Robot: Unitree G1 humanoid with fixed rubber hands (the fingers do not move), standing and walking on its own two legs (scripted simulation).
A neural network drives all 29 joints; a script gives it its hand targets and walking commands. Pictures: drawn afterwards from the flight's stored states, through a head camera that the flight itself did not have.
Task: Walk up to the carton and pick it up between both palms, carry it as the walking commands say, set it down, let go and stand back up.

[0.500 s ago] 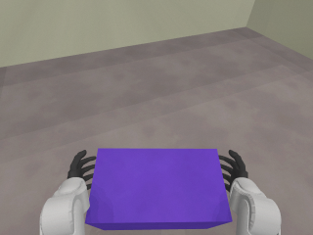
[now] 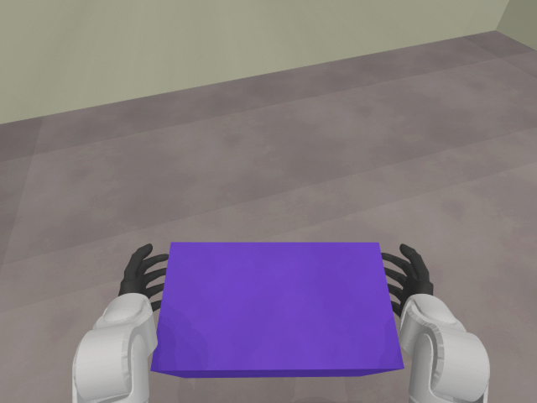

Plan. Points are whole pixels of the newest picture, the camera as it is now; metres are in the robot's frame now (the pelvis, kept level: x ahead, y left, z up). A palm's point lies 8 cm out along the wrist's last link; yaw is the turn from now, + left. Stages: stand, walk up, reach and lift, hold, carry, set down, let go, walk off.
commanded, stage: carry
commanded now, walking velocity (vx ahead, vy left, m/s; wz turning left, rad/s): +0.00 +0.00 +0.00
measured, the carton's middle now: (274, 315) +0.25 +0.00 +0.00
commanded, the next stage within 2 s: none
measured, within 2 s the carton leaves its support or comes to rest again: neither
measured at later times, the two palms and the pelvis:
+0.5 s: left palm (143, 222) +0.36 +0.20 +0.09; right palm (384, 222) +0.35 -0.16 +0.10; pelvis +0.12 +0.03 +0.00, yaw -1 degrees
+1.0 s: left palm (133, 231) +0.35 +0.21 +0.09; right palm (376, 228) +0.34 -0.15 +0.09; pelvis +0.11 +0.04 +0.00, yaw -1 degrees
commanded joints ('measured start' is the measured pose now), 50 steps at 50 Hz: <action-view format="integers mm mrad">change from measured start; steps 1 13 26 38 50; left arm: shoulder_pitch -462 -300 -441 -440 -488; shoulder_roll -901 -720 -834 -800 -810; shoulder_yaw -773 -688 -724 -741 -740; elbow -200 -88 -100 -161 -97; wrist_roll -466 -364 -417 -429 -414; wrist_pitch -48 -6 -2 -15 -47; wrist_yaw -270 -240 -235 -232 -236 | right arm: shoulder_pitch -402 -353 -467 -360 -417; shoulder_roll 895 739 815 800 799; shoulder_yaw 877 856 837 821 787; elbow -131 -96 -132 -80 -29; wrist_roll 408 398 403 386 366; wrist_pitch -25 6 -5 0 -34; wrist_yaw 229 216 212 218 232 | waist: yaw -21 -22 -25 -27 -23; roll -273 -76 -73 -80 4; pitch -352 -296 -356 -299 -275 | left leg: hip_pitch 32 201 194 185 146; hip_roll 2 148 124 131 85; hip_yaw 5 -61 -57 -86 -53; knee -200 -462 -311 -368 -410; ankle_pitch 102 742 1025 962 622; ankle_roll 9 60 68 84 60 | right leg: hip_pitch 329 194 293 234 233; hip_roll -241 -138 -110 -113 -141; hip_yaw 223 133 145 137 177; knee -220 -24 65 48 -8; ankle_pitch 311 165 367 130 229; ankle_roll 4 108 96 113 86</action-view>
